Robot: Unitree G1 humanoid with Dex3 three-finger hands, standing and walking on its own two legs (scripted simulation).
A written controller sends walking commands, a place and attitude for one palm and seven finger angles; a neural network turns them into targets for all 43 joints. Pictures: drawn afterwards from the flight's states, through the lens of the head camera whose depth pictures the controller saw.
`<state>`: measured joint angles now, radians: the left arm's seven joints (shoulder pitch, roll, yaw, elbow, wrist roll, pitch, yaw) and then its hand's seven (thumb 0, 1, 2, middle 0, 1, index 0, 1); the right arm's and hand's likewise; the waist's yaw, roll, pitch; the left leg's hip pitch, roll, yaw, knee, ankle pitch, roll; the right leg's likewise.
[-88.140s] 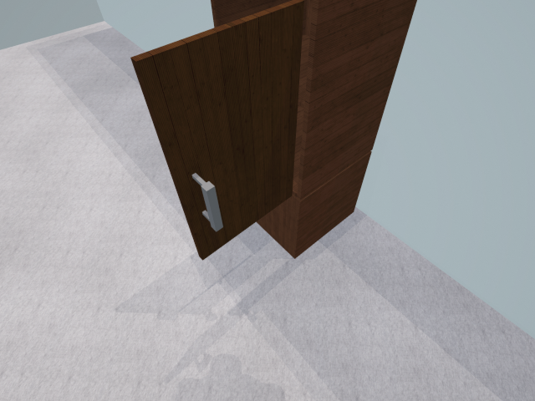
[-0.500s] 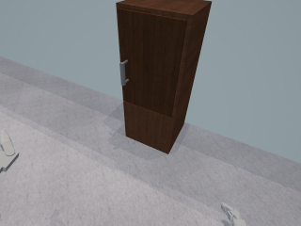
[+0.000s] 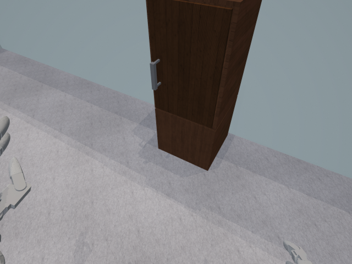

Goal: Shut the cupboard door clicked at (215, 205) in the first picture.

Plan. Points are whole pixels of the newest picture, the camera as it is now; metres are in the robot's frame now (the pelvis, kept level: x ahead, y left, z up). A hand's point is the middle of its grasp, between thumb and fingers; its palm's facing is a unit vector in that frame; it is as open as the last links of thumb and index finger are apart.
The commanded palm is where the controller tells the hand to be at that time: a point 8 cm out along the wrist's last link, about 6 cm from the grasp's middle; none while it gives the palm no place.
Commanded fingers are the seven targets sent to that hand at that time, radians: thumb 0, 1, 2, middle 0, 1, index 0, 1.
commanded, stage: stop stepping back and stand still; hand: left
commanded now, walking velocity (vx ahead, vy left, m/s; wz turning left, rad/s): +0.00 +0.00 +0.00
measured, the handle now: (156, 74) +1.00 +0.16 -0.09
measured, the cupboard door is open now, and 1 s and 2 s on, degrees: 0 0 0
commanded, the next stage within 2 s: let the arm hang, fingers relaxed in 0.82 s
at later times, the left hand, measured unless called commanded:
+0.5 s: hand (16, 172) +0.23 +0.30 +0.16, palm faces +0.42 -0.80 -0.43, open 7.4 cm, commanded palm +0.17 +0.33 +0.18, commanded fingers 0.00 0.90 0.90 -0.20 -0.30 -0.20 -0.30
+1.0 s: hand (30, 204) +0.21 +0.31 +0.07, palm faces +0.27 -0.84 -0.47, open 7.4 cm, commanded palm none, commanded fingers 0.00 0.90 0.90 -0.20 -0.30 -0.20 -0.30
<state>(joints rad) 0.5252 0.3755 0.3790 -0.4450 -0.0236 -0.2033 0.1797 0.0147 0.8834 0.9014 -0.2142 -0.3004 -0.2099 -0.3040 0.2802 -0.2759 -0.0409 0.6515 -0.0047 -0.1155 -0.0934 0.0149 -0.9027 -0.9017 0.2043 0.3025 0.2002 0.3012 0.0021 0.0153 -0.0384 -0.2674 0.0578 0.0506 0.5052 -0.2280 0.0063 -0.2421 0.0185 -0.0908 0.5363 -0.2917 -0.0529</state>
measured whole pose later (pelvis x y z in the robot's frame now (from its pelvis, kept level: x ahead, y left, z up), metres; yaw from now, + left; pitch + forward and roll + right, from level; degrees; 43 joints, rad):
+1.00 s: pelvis -0.01 +0.05 +0.00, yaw -1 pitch +1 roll -1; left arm 0.38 0.38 0.23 -0.06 0.01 -0.10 0.07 0.01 0.89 0.90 -0.20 -0.30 -0.20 -0.30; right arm 0.19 -0.27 0.01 0.72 0.00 -0.09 0.00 0.01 -0.90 -0.90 0.21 0.30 0.20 0.30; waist 0.02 0.06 -0.05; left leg -0.31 0.01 0.08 0.54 -0.24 0.04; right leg -0.26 -0.03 -0.06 0.50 -0.25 0.02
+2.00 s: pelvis +0.00 +0.04 +0.01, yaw -2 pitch -2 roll +0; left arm 0.21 0.20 0.02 1.10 0.02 -0.01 0.01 0.00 0.90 0.90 -0.20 -0.30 -0.20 -0.30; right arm 0.21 -0.22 -0.01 1.11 -0.02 -0.01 -0.01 0.00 -0.90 -0.90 0.20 0.30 0.20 0.30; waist -0.01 0.01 0.02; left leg -0.17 0.01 0.10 0.38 -0.17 0.02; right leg -0.14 -0.02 -0.04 0.38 -0.20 0.00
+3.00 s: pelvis +0.03 +0.01 +0.02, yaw -1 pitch -1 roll +0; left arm 0.14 0.30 0.01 1.12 0.02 -0.02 0.00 0.01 0.90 0.90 -0.21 -0.30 -0.20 -0.30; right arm 0.13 -0.32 0.00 1.12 -0.02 0.00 0.00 0.01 -0.90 -0.90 0.21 0.30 0.20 0.30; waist -0.01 0.02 0.04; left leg -0.09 0.03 0.07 0.30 -0.18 -0.01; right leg -0.06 0.01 -0.07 0.29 -0.21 -0.02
